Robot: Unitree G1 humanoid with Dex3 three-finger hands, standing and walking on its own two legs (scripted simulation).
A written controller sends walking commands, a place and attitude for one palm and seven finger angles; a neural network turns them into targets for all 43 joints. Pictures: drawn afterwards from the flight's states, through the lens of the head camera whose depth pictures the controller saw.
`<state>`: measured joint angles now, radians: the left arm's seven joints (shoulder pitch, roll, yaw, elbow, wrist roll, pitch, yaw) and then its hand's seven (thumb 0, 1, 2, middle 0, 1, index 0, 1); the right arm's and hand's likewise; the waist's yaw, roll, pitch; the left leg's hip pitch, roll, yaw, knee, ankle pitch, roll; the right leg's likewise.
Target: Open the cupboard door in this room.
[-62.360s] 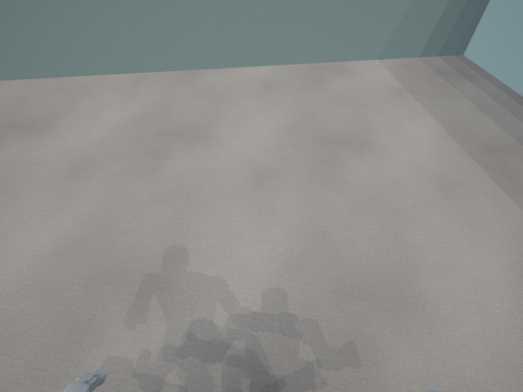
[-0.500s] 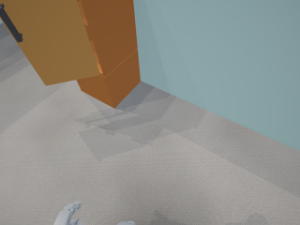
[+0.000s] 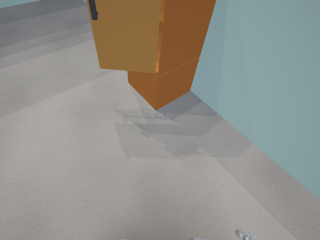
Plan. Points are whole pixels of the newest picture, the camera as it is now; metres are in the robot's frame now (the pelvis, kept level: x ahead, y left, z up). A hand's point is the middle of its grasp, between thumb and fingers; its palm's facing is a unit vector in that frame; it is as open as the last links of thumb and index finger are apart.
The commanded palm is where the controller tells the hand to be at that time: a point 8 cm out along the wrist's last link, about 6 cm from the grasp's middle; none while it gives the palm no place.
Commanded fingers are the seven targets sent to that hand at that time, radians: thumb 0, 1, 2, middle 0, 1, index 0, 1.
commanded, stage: take the last steps up to it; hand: left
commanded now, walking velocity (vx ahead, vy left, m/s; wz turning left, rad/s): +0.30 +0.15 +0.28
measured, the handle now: (92, 0) +1.05 +0.42 +0.05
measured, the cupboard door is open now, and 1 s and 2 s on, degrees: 49 49 49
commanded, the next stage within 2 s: come to a stop and stand still in 1.56 s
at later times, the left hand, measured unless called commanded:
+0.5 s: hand out of the picture +0.05 +0.17 -0.15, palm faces +0.18 -0.96 -0.19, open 7.4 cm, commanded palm none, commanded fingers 0.00 0.90 0.90 -0.20 -0.30 -0.20 -0.30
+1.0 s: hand (56, 179) +0.28 +0.34 -0.16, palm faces +0.19 -0.96 -0.19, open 7.4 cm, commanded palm none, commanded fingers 0.00 0.90 0.90 -0.20 -0.30 -0.20 -0.30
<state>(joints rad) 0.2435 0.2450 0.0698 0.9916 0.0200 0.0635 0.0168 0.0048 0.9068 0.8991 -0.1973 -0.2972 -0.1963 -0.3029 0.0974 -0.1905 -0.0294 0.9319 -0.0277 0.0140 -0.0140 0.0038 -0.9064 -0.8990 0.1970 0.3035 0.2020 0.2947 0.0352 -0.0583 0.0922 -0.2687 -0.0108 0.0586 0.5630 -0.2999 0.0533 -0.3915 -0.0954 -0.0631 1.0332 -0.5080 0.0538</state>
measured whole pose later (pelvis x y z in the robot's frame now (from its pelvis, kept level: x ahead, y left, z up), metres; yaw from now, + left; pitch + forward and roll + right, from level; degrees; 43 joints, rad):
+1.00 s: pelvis +0.23 +0.15 +0.01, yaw +7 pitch +0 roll +1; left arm 0.18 0.19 0.08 1.02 0.03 -0.01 0.00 0.00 0.91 0.90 -0.19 -0.30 -0.19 -0.30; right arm 0.25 -0.16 -0.04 1.03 -0.03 -0.08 -0.03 -0.01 -0.94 -0.90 0.20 0.30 0.20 0.29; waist 0.02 -0.04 0.03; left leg -0.14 -0.05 0.21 0.33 -0.20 0.09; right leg -0.60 -0.10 -0.06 1.12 -0.20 0.01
